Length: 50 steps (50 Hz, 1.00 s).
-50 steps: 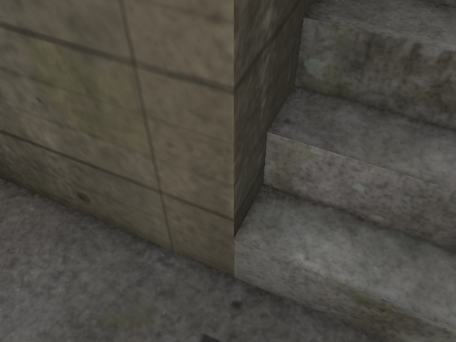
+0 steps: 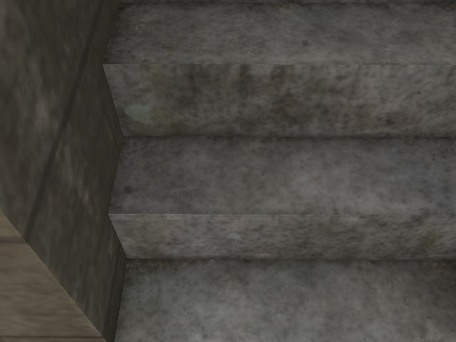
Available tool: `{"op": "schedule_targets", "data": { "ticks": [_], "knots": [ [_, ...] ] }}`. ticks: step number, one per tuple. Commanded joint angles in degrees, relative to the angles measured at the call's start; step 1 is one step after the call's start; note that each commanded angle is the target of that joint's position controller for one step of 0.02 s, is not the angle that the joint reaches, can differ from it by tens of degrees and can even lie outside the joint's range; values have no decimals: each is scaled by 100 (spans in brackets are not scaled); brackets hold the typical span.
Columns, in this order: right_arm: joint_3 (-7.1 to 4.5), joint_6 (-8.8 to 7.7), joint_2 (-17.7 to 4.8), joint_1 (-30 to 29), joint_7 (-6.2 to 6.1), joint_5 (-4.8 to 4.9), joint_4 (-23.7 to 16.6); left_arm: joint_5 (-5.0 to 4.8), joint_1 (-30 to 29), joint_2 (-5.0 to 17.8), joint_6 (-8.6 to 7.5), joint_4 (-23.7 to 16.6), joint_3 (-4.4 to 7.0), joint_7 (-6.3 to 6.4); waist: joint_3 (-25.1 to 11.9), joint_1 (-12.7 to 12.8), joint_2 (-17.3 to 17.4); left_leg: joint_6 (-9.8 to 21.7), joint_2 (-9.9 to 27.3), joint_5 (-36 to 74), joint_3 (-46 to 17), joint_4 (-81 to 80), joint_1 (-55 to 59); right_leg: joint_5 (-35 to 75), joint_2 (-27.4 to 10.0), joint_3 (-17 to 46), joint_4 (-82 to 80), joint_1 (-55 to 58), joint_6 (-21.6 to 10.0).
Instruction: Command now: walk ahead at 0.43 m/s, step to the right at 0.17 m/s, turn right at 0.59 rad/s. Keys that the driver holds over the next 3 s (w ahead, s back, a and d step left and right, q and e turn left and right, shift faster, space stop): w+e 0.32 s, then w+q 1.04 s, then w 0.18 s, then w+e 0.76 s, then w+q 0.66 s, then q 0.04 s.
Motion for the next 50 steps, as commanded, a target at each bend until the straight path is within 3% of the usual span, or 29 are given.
{"op": "schedule_targets", "data": {
  "ticks": [1,2,3,4,5,8,10,12,15,17,18,19,20,21,22,24,26,30,32,34,37,39,40,41,42,43,45,47,50],
  "knots": [
    [-338,-11,-972,1740,-112,-153,24,-66,-685,9,-200,-757,-85,-87,-1008,-986,-181,650,951,350,-610,-1139,3704,-1595,-1035,1158,981,-1937,261],
    [-593,28,-1566,1843,-137,-281,24,-72,-283,-85,-312,-929,-162,-207,-1537,-834,1400,1693,2746,-399,-3172,-1657,4588,-2584,-496,411,2863,-3050,652],
    [-601,4,-1369,1320,-147,-230,-232,-84,58,538,-351,-907,-50,-350,-1561,-607,1045,1895,3223,-1181,-3963,-1807,4065,-1982,-1232,570,4366,-3261,857],
    [-595,-56,-1196,1060,-175,-98,-384,-85,173,894,-273,-839,41,-349,-1314,-524,572,1631,2903,-1625,-3616,-1817,3721,-1450,-1342,516,5270,-3246,962],
    [-542,-73,-1035,796,-129,-30,-425,-51,333,857,-145,-834,39,-280,-866,-329,320,1250,2511,-1230,-2762,-1725,3272,-1186,-1465,343,5749,-3257,1020],
    [-468,-78,-774,458,94,-59,-550,32,-22,264,67,-1045,-157,-106,197,-311,261,824,1638,-2,-734,-1875,1492,-860,-1593,-291,4865,-2472,1078],
    [-551,-50,-997,241,223,-49,-588,-20,-42,51,28,-1064,-244,-61,139,-316,540,752,1230,313,331,-1884,711,-781,-1643,-837,3365,-1105,1137],
    [-604,-29,-1147,464,404,-60,-491,-51,-296,-84,-42,-994,-308,-72,-69,-569,819,760,1284,267,567,-1800,799,-527,-1435,-1323,2406,-362,1074],
    [-627,68,-1213,431,537,24,-377,-49,254,111,-56,-873,-155,-56,-408,-241,1168,565,1500,838,745,-934,1191,-317,-1192,-1656,1236,442,825],
    [-472,134,-775,484,584,78,-469,90,843,289,-54,-629,-15,32,-526,70,261,214,1047,1699,1304,1074,1025,140,-764,-1576,-252,1379,423],
    [-282,44,-222,224,554,-35,-759,245,1383,556,-90,-508,-23,52,-402,231,-1040,-77,656,-1403,1145,3111,-823,2181,-1565,-56,-466,2693,108],
    [-118,-85,163,967,587,73,-620,286,2169,1664,-50,-250,232,113,-1630,81,-2410,-326,-70,-2225,576,5739,-1914,2504,-3748,3197,-1228,3315,-1524],
    [-341,-16,-482,1132,570,324,-165,482,1933,1138,-325,-404,84,19,-1672,387,-242,-506,72,-2100,-771,6160,-2190,2929,-4375,3750,-1099,2923,-1647],
    [-324,18,-366,658,550,341,-219,480,1159,515,-330,-312,-146,56,-753,-134,-434,-452,415,-1679,-741,5701,-1745,4356,-3763,1716,-508,1967,-1344],
    [-323,111,-404,670,513,231,-41,451,631,83,-310,-333,-275,72,-699,-330,-336,-447,557,-1500,-530,5285,-1311,4450,-3328,1020,-316,1653,-919],
    [-387,362,-410,820,519,115,255,378,57,-326,-246,-300,-440,126,-633,-648,-439,-514,543,-1100,-292,4486,-155,4269,-2899,15,-433,706,-494],
    [-279,567,129,1072,542,243,574,433,-103,-86,-218,-176,-379,194,-465,-719,-645,-492,177,-968,154,4558,488,4802,-2807,-480,-594,237,-407],
    [-323,702,34,353,429,122,308,390,-111,166,-142,-197,-271,434,-410,-511,-848,-486,-8,-961,458,2736,787,4889,-2736,-949,-530,744,-279],
    [-343,755,-16,219,387,75,183,316,-248,307,-41,-283,-229,575,-587,-516,-1145,-449,-130,-1262,602,2271,1030,5358,-3104,-682,-452,984,-474],
    [-423,744,-216,305,417,107,182,240,-190,434,107,-372,-169,702,-810,-387,-1094,-314,-198,-1615,702,1602,1036,4751,-3276,-549,-420,1424,-593],
    [-461,653,-95,42,519,263,164,145,-97,547,269,-417,-66,841,-356,-264,-962,-31,-276,-1326,927,134,857,3117,-3141,-392,-342,1610,-460],
    [-518,539,-91,353,608,138,255,42,-466,366,243,-570,-71,806,-62,-542,-655,338,-420,-452,995,-1243,1209,3137,-2765,-822,602,1342,-156],
    [-600,483,-241,849,630,38,308,142,-699,279,194,-758,-106,701,-442,-735,-137,650,-178,1007,303,-1431,2097,2811,-2384,-1147,1962,588,220],
    [-744,404,-945,1163,563,-142,166,276,-971,-192,102,-1178,-261,620,-684,-790,1490,1635,1314,4162,-2155,-1226,3369,-126,-1487,-1412,3959,-1547,971],
    [-733,261,-1105,1010,534,-320,-62,210,-387,-206,-41,-842,-231,512,-1282,-727,1148,2875,2397,3660,-3437,-1694,2782,-2132,-1054,-303,5837,-1539,1302],
    [-634,217,-843,553,512,-276,-178,80,-239,173,-79,-754,-70,371,-625,-491,393,2663,2117,2872,-2800,-1581,2692,-1823,-1260,30,6527,-2222,1473],
    [-504,287,-456,272,461,-98,-389,231,-702,270,-153,-912,-36,273,-32,-447,-117,1827,1413,2388,-1808,-1252,2653,-1304,-1363,-280,6406,-3018,1538],
    [-455,328,-454,373,428,-144,-571,380,-945,-118,-163,-1053,-194,247,-296,-442,-232,1636,1144,2963,-1637,-1043,2419,-715,-1344,-445,6509,-2694,1608],
    [-479,375,-589,368,394,-111,-784,190,-879,-142,-169,-1155,-238,222,-516,-420,219,1550,922,3382,-1421,-904,2304,-652,-1288,-783,5891,-2412,1707]
  ]
}}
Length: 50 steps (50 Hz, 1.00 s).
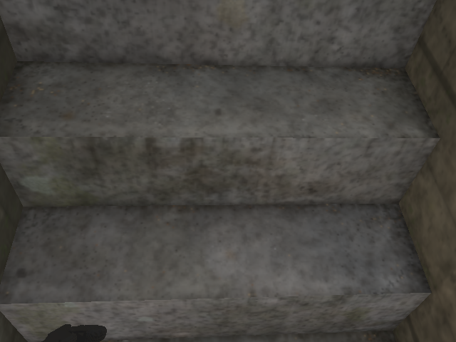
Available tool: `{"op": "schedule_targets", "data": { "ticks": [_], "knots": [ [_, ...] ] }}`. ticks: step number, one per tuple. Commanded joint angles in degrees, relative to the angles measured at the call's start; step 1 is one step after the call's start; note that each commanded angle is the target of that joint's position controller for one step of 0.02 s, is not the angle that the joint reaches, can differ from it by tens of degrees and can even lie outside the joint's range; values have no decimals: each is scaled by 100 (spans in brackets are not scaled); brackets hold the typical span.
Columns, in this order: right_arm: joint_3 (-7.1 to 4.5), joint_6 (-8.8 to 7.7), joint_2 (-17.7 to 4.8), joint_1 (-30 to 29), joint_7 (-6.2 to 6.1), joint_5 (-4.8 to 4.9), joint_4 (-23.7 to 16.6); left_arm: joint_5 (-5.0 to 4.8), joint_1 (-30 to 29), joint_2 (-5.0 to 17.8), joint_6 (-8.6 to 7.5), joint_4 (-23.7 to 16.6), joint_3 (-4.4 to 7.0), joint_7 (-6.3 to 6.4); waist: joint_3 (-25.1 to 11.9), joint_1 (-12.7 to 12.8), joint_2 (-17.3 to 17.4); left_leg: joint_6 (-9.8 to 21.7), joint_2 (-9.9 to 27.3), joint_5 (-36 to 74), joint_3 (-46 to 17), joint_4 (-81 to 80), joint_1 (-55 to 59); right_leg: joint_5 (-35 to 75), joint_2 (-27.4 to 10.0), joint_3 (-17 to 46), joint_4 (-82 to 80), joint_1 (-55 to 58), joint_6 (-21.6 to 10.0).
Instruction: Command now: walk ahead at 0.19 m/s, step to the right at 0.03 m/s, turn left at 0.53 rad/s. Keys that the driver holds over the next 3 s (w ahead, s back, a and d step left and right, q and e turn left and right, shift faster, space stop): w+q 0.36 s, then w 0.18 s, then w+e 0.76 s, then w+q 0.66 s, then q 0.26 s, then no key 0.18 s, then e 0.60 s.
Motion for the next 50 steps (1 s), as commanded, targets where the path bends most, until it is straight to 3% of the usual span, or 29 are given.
{"op": "schedule_targets", "data": {
  "ticks": [1,8,11,13,14,15,16,17,18,19,20,21,23,27,28,29,30,32,34,36,37,38,39,40,41,42,44,46,50],
  "knots": [
    [-170,-10,-757,-357,-27,48,-679,-179,-123,92,-93,-510,-7,11,-638,175,790,1019,1270,3884,-1292,-319,730,-78,58,-358,-352,-248,139],
    [-190,312,-667,-813,-160,114,-1104,-198,-526,2,-33,-713,-51,15,-591,63,1331,729,1257,3554,-1733,-300,336,-642,236,-557,-3197,1167,-77],
    [-228,303,-759,-1116,-190,82,-1234,-264,17,351,-68,-402,154,15,-751,158,1589,572,1443,4084,-2409,-232,914,73,144,-187,-5410,1799,-355],
    [-168,215,-545,-1257,-163,214,-1300,-165,462,409,-156,-102,252,-41,-752,307,1211,272,1017,3561,-2145,342,759,1495,72,-375,-7182,2793,-573],
    [-112,169,-281,-1178,-94,212,-1317,-63,632,526,-203,-14,312,-80,-866,283,250,-23,545,1854,-1639,1537,-262,2723,-521,132,-7309,3853,-808],
    [-54,114,2,-794,37,91,-1418,54,1288,994,-218,125,405,-62,-1110,232,-1300,-453,-650,-2236,-1046,3791,-2523,5263,-2270,2104,-6728,5299,-1557],
    [-250,38,-587,7,136,163,-1183,244,980,1149,-285,-91,481,-25,-1454,-18,-837,-970,-541,-2634,-1057,6117,-3057,4111,-3458,3269,-7088,4524,-2714],
    [-314,68,-699,-188,164,259,-1173,93,501,830,-293,-143,406,16,-774,-57,-665,-1152,-159,-2176,-688,7652,-3889,1754,-3107,2885,-7325,4013,-2817],
    [-265,98,-553,-496,129,248,-1220,-69,294,481,-232,-58,298,96,-116,-26,-741,-1196,45,-1773,-376,8554,-4482,484,-2521,2017,-7359,3580,-2390],
    [-228,84,-626,-763,98,167,-1342,-37,173,436,-124,-132,260,198,190,-41,-416,-1216,226,-997,-474,7832,-4377,357,-1740,1044,-7180,3118,-1933],
    [-162,91,-543,-1063,127,30,-1366,10,446,438,-50,-56,222,286,162,188,-157,-1337,70,-435,-257,8039,-4048,817,-1380,629,-7118,2821,-1999],
    [-76,69,-359,-1096,207,15,-1416,47,1191,659,-82,181,256,350,-316,376,-69,-1277,-40,162,-145,8521,-4137,-453,-1453,889,-7251,3218,-2058],
    [56,-4,-80,-1105,258,106,-1395,-8,1218,708,-91,251,226,411,-169,351,90,-1258,-39,633,-227,8528,-4500,-885,-1612,966,-7337,3206,-2130],
    [156,-32,-28,-934,180,102,-1278,-123,1147,680,-172,249,214,321,-13,202,-358,-1374,138,778,-287,7441,-4398,99,-1712,708,-7424,3126,-2177],
    [240,-71,94,-696,176,18,-1216,-295,749,385,-83,265,118,281,51,-152,-728,-1321,448,720,-37,5612,-3548,131,-1235,-28,-7414,2637,-2082],
    [380,-62,408,-1317,236,-99,-1259,-164,84,19,-35,90,-31,294,259,-174,-324,-1384,748,954,261,3798,-2367,2094,-1076,-363,-7348,1993,-1853],
    [458,-13,691,-1384,231,-109,-1149,-113,214,198,80,214,24,286,-257,-79,-642,-1378,565,609,845,2870,-1169,3147,-1008,-568,-7375,1900,-1879],
    [344,38,559,-1187,188,108,-1051,-210,892,737,101,492,238,255,-576,104,-1385,-1278,363,9,822,1800,-489,3466,-1361,-116,-7328,2543,-1969],
    [107,93,32,-203,32,115,-650,-255,730,766,99,453,263,198,-834,-185,-1327,-897,329,423,537,500,-96,2708,-1540,363,-6751,3202,-1813],
    [-29,21,-180,-122,-51,10,-514,-271,887,440,98,536,205,66,-511,-138,-582,-727,357,1300,495,-859,295,1901,-1137,363,-5712,3079,-1441],
    [-54,-88,-324,148,-61,-57,-503,-259,707,138,42,434,156,40,-681,-221,298,-529,1171,3809,-303,-538,1444,445,-719,236,-4381,1838,-1066],
    [-28,-74,-411,650,-54,-266,-453,-306,1233,-362,-46,500,61,17,-1284,-138,1722,545,2602,5647,-1568,-329,2087,-1880,-231,300,-2286,568,-599],
    [-260,-103,-949,888,37,-266,-414,-539,1862,158,-37,763,249,46,-1814,-249,1781,1900,3609,3523,-2847,-869,1578,-2343,146,709,340,171,-365],
    [-260,-108,-878,589,73,-143,-436,-661,1090,341,-27,544,355,93,-903,-369,1343,2015,3420,952,-2804,-1467,1222,-2288,79,667,2199,-1217,-237],
    [-179,-127,-589,175,10,19,-310,-644,170,169,13,158,319,187,167,-264,1362,1398,2965,-696,-2159,-1705,800,-1909,-132,523,2674,-2280,-242],
    [-102,-106,-361,-10,-26,114,-156,-454,-93,115,40,12,246,242,493,-164,1332,957,2574,-613,-1610,-1667,502,-1564,-166,351,3122,-2489,-277],
    [-7,-111,-47,341,-118,42,202,-271,-167,-230,18,-277,72,114,324,-85,823,655,2213,577,-689,-1489,305,-713,1,388,4031,-2337,-366],
    [-16,-110,-171,597,-212,45,358,-359,-136,-497,-31,-512,-96,-19,-2,-48,555,573,2302,926,-269,-1355,746,-395,44,474,4615,-2786,-366],
    [-48,-74,-500,370,-236,32,244,-266,-175,-393,105,-812,-189,-76,-79,124,391,601,2441,879,241,-1233,386,329,-131,343,4258,-2903,-114]
  ]
}}
Over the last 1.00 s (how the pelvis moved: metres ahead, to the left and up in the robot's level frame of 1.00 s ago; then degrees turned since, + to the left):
0.17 -0.12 0.01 2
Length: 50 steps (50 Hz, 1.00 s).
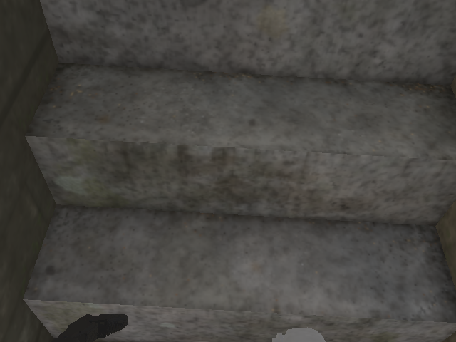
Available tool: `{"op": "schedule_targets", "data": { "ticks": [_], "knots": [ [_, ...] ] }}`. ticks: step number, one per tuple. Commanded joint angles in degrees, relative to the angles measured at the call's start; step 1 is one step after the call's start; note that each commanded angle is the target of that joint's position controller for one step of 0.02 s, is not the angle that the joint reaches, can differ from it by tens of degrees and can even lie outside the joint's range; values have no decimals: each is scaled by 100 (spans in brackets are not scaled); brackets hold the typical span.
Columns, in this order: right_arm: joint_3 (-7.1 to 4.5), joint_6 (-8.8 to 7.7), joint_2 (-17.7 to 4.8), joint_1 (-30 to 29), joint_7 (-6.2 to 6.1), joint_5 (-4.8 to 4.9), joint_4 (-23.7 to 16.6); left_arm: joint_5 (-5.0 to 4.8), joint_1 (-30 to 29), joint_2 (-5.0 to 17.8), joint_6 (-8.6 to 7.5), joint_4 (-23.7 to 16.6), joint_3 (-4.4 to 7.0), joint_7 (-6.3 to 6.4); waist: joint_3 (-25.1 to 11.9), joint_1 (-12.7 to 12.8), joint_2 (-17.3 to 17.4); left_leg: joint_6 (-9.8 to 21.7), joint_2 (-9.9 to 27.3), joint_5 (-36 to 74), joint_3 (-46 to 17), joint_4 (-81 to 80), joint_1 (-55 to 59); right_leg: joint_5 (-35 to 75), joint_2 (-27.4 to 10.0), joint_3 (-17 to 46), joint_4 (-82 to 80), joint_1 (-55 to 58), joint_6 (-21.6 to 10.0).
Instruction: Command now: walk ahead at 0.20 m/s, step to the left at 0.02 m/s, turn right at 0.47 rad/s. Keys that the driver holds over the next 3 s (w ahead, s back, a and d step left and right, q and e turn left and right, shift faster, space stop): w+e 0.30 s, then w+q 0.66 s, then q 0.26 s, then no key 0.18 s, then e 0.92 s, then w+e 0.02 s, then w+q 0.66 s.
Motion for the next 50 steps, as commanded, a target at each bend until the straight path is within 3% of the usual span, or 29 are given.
{"op": "schedule_targets", "data": {
  "ticks": [1,3,4,8,10,11,12,13,15,16,17,18,19,20,22,26,28,31,34,35,36,37,39,40,41,42,45,47,50],
  "knots": [
    [-105,-71,-729,-181,-64,8,-418,99,-208,-27,54,-675,-149,-28,-94,168,626,1217,1492,465,-791,-920,262,598,-339,62,-354,-673,175],
    [-218,-106,-1068,-350,-49,85,-448,126,-246,-156,55,-772,-238,-17,-118,294,809,1167,1380,137,-598,-981,162,878,-633,-109,-1542,-328,194],
    [-239,-109,-1099,-65,-38,32,-422,90,-416,-142,81,-735,-196,49,-218,11,1174,1295,1631,316,-855,-994,643,612,-557,-292,-865,-654,230],
    [-385,-122,-1245,210,-132,275,-467,156,-1078,-330,62,-1165,-321,-8,-40,-303,1555,839,1779,37,-690,-902,1810,-532,-1283,200,-2524,-1409,-51],
    [-409,-65,-1355,-757,-100,164,-912,108,-982,-77,58,-1076,-270,-107,-443,-29,1047,604,1608,45,-25,-989,329,382,-1360,-251,-4761,1111,-275],
    [-432,91,-1414,-662,-71,280,-923,113,-949,36,61,-1067,-225,-116,-481,-39,872,620,1190,-622,167,-958,-96,-545,-950,-865,-5898,2044,-274],
    [-329,121,-1230,-853,-29,107,-1099,146,-765,523,-66,-817,32,-152,-669,-26,176,514,927,755,429,87,1,975,-640,-968,-7074,3060,-377],
    [-307,175,-1220,-716,-5,101,-825,188,-328,395,-202,-552,158,-162,-1085,323,421,439,810,2064,430,958,455,1496,-374,-1234,-8850,4028,-521],
    [-166,74,-890,-694,85,294,-856,303,704,513,-305,66,247,-262,-828,674,22,-15,497,1105,425,2828,222,3627,-266,-883,-12176,5206,-547],
    [-14,-44,-459,295,229,-43,-905,453,865,1352,-400,333,258,-367,-1422,-208,-1568,-686,-404,-1685,-339,5700,-3954,8567,-2045,1157,-9818,8789,-1503],
    [101,-260,-267,687,419,-8,-63,403,2321,1249,-307,780,367,-217,-2926,792,-1405,-702,-501,-2484,-1647,8296,-3979,11207,-2797,1277,-9367,8757,-1949],
    [-64,-327,-458,554,472,325,37,420,2640,1457,-202,1005,400,-219,-2788,949,-1386,-723,-998,-2590,-2201,10015,-4381,10689,-2891,1129,-9418,8357,-2128],
    [-55,-277,-373,68,413,424,-219,275,2323,1490,-94,1133,450,-281,-2310,698,-770,-620,-856,-2157,-1987,9813,-4595,8268,-2645,742,-9724,7596,-2045],
    [29,-155,-230,-597,347,320,-590,129,1576,1064,0,1121,326,-203,-1444,445,-944,-645,-765,-1956,-1849,9682,-5004,6733,-2489,560,-9998,7003,-1846],
    [68,95,-230,-1118,268,157,-873,202,506,573,32,1002,41,29,-738,40,-954,-721,-868,-1485,-1851,10083,-4120,5951,-2494,15,-10694,5609,-1605],
    [148,303,-75,-1525,133,43,-1618,175,1000,976,65,1064,120,314,-14,102,-911,-411,-1011,-1823,-1840,11914,-5460,4545,-2939,-224,-11501,5918,-1357],
    [197,332,54,-1711,228,71,-1906,214,1241,803,75,1068,65,381,161,1,-429,-299,-961,-1674,-1628,11925,-5657,4020,-2642,-824,-11695,5713,-1239],
    [294,333,130,-1766,290,76,-2360,250,990,1117,146,846,74,434,36,-286,-466,-440,-662,-1261,-1257,10701,-4965,3858,-2228,-1563,-12068,5077,-1124],
    [489,254,368,-2636,321,44,-2927,31,970,1462,323,687,307,557,-84,-177,-933,-418,-123,-1761,-595,7002,-4205,2306,-1740,-1759,-12570,5113,-1004],
    [497,235,406,-2630,337,14,-2929,117,1025,1712,352,639,436,616,-403,-112,-1051,-357,-144,-1820,-529,6333,-3628,2386,-1951,-1593,-12687,5240,-1116],
    [615,245,545,-2636,431,48,-2933,-157,1516,2096,372,794,576,565,-564,72,-1718,95,-427,-5130,-359,5405,-3321,3507,-2320,-1276,-12614,5621,-1412],
    [495,251,341,-1909,427,153,-2526,-246,1683,2111,395,895,652,543,-1146,-22,-1388,316,-728,-4667,-103,5132,-2654,4412,-2438,-1273,-12177,5983,-1585],
    [-48,145,-885,-407,247,97,-2010,49,938,1876,288,461,499,391,-2101,-899,793,1194,-815,-2979,-1969,3356,-893,6378,-1494,-1657,-9240,4967,-1016],
    [-280,203,-1395,929,27,17,-1674,-14,-106,1636,47,72,425,140,-2257,-1486,2147,1710,-123,-2986,-4084,1545,429,1832,-982,-1201,-7231,2934,-748],
    [-230,93,-1678,761,-125,-293,-1665,-71,-639,1050,-137,-235,262,-198,-2354,-995,3076,1937,512,-3033,-6130,315,414,335,-293,-99,-3809,1755,-602],
    [-40,-132,-1182,641,-113,-370,-1600,-48,-659,729,-189,-124,103,-408,-2422,-786,2778,1656,511,-2184,-5864,533,291,26,-112,735,-2170,1252,-742],
    [45,-212,-128,-221,108,89,-1247,153,131,297,-192,-84,-28,-303,-572,181,1088,795,-234,-1323,-3382,2075,-1572,-73,-112,108,-2243,1233,-564],
    [122,-234,9,-1092,139,51,-1397,171,681,601,-12,22,86,-282,-340,628,512,803,-331,-1225,-2999,2035,-2842,839,179,-400,-1900,2254,-429],
    [187,-401,-129,-807,160,-32,-1199,237,404,541,-93,-323,-26,-359,-436,670,612,1239,-200,-1862,-3267,1704,-2983,799,340,-384,-1598,2221,-481]
  ]
}}
Over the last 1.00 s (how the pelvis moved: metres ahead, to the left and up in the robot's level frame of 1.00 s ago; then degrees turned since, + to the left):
0.02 0.00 0.00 6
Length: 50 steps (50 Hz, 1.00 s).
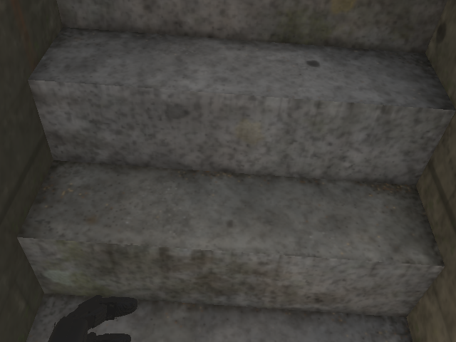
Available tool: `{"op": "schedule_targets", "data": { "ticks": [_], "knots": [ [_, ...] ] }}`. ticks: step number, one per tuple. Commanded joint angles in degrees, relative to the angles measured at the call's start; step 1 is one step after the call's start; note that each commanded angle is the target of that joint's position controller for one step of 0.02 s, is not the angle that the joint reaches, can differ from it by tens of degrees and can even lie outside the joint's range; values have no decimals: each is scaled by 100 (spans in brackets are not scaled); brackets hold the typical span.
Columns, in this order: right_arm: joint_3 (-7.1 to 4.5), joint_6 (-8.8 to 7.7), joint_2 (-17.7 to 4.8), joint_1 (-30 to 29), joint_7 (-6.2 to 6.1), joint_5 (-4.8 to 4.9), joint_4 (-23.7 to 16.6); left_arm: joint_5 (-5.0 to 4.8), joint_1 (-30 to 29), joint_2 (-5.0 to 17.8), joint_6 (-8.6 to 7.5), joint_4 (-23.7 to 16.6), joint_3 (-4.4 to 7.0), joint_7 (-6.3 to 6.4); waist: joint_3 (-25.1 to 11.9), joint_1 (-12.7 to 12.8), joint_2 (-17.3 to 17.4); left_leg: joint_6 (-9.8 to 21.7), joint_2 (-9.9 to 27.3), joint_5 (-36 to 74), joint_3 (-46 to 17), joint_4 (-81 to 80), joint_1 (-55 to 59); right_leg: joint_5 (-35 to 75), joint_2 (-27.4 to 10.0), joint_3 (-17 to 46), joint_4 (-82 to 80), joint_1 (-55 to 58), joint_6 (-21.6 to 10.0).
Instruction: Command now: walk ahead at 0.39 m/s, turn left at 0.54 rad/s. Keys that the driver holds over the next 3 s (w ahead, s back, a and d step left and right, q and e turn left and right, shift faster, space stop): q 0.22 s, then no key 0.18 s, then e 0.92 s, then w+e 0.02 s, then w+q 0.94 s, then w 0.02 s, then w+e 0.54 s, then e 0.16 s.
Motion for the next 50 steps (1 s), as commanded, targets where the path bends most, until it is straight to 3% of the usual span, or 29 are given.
{"op": "schedule_targets", "data": {
  "ticks": [1,7,11,14,16,17,18,19,20,21,22,23,24,25,26,27,28,29,31,32,33,35,37,39,41,44,48,49,50],
  "knots": [
    [-25,-297,-390,-1031,-1,-49,-632,6,733,344,-33,-269,81,4,-90,828,552,767,853,1237,-2063,-2237,-643,121,9,155,106,571,6],
    [-46,-29,-493,-1380,-174,-41,-1104,-39,875,314,409,-332,148,287,-186,822,759,609,694,2297,-1911,-2152,-504,433,99,-66,-3162,1725,226],
    [-10,124,-64,-2294,-464,51,-1764,325,1891,213,684,174,120,289,118,1047,1247,12,223,2536,-1736,-1152,-1064,1295,-191,65,-6971,2708,-313],
    [123,372,567,-1565,-523,64,-1739,449,1358,-186,608,847,-38,74,316,222,-807,-462,-1097,1353,411,3636,-410,4269,-773,-574,-10611,2234,-709],
    [54,350,575,-866,-377,260,-1846,360,63,148,391,693,-257,81,334,-847,-775,-720,-979,130,-311,6936,-2114,4982,-1051,-146,-9634,2770,-492],
    [140,117,496,-639,-181,170,-1809,250,391,629,230,728,-44,165,135,-868,-395,-928,-514,562,-574,7864,-2865,6427,-1891,702,-8431,3088,-729],
    [157,-22,141,-281,-81,62,-1771,38,1156,1414,140,776,266,358,-444,-645,-224,-1049,81,618,-1233,8046,-4048,6412,-3153,1849,-8244,4659,-1665],
    [41,-159,-279,-1012,50,-62,-1569,47,1768,1616,133,796,486,580,-355,161,345,-1064,95,620,-1251,7876,-5140,5339,-2998,1770,-8472,6274,-1834],
    [-7,-255,-326,-2096,92,-171,-1687,116,2315,1697,176,807,562,676,-446,700,859,-1112,-7,751,-848,7743,-5591,5540,-2609,1584,-8160,7069,-1742],
    [98,-79,-274,-2692,37,219,-2215,-10,1730,1979,95,581,738,805,-445,471,180,-1345,974,1562,-1783,5438,-5440,3925,-3696,3397,-8654,6585,-2090],
    [31,115,-463,-3264,-62,158,-2118,103,1553,1493,134,449,576,909,-576,755,1191,-1611,942,2158,-1849,4993,-4545,4248,-3511,3212,-8711,5856,-2291],
    [1,286,-364,-3419,-90,114,-2108,221,1439,1210,157,330,446,947,-501,727,1330,-1700,905,2590,-1488,4549,-3368,4304,-3164,2805,-8718,4906,-2217],
    [93,429,-57,-2929,-109,81,-1979,166,799,791,170,181,237,876,-552,357,1292,-1676,1117,2697,-1095,3190,-1963,3652,-2548,2200,-8798,3971,-2023],
    [231,433,313,-2632,-41,-73,-1879,28,357,588,219,231,159,792,-542,33,857,-1498,1506,2798,-428,1181,-730,3228,-1926,1442,-8839,3349,-1618],
    [284,373,519,-2670,30,-89,-1690,-117,579,483,321,397,190,729,-448,203,241,-1329,1198,2568,483,-250,614,3240,-1461,821,-9054,2646,-1364],
    [227,318,536,-3038,62,70,-1640,-179,1177,775,386,591,337,671,-224,555,-388,-1250,783,1963,1010,-936,938,3344,-1450,795,-9290,2741,-1357],
    [177,227,478,-3114,50,235,-1574,-181,1491,918,391,665,408,669,-217,674,-724,-1217,596,1686,963,-1712,1021,3511,-1500,905,-9196,3261,-1409],
    [64,157,319,-2531,43,267,-1278,-54,1370,850,386,610,376,662,-422,439,-742,-1080,476,2160,854,-2994,1275,3893,-1512,901,-8801,3923,-1358],
    [-170,52,-257,-1817,14,214,-862,-46,1339,742,243,503,369,505,-786,297,-670,-773,636,3774,331,-4782,2024,3738,-1440,851,-7893,4624,-984],
    [-216,60,-497,-1677,-61,64,-851,-44,1329,507,85,440,317,403,-1129,310,-8,-531,1272,6924,-254,-4332,3379,1987,-1333,874,-7292,3500,-728],
    [-264,190,-641,-1577,-126,-230,-714,-110,1801,13,-108,524,202,301,-1601,488,1394,527,2421,9232,-1159,-3161,4839,-1035,-1087,771,-6854,1544,-315],
    [-307,392,-488,-1708,-185,-463,-1084,-431,1282,508,-129,741,398,305,-1368,-71,802,1498,2950,7543,-1473,-3770,3541,-2573,-785,502,-4677,1408,307],
    [-387,353,-768,-1787,-177,-262,-1011,-325,1061,496,175,575,529,499,-616,68,1022,1678,2960,6427,-1179,-4248,2322,-2915,-440,442,-1525,793,861],
    [-257,248,-614,-2316,-174,-87,-947,-140,1142,329,361,317,444,581,-19,444,1261,1176,2385,5502,-339,-4282,1362,-2084,-360,426,-906,828,937],
    [-170,240,-500,-2474,-230,7,-978,17,1039,329,346,34,363,543,-18,578,864,924,2103,5262,45,-4104,1381,-1167,-346,374,-1687,844,815],
    [-324,270,-799,-2260,-273,-39,-905,-6,564,-15,215,-224,113,387,-403,463,1018,803,2055,4538,303,-4123,1944,-1517,-708,94,-4675,1372,552],
    [-495,231,-1031,-1886,-245,220,-816,-109,1241,418,187,-4,231,225,-763,381,1295,800,2485,2851,-280,-4241,1903,-812,-772,-257,-6884,2788,-27],
    [-466,236,-870,-1803,-190,255,-743,-182,1310,375,255,79,254,284,-510,359,1303,498,2327,2237,-68,-3884,1796,-794,-656,-348,-7521,2806,-226],
    [-461,233,-726,-1723,-145,297,-593,-130,1136,595,344,58,387,351,-85,278,745,158,1968,1536,461,-3220,1274,-661,-185,-566,-7861,2810,-305]
  ]
}}
Over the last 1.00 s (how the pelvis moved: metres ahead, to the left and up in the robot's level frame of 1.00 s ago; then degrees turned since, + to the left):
0.09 -0.04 0.13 2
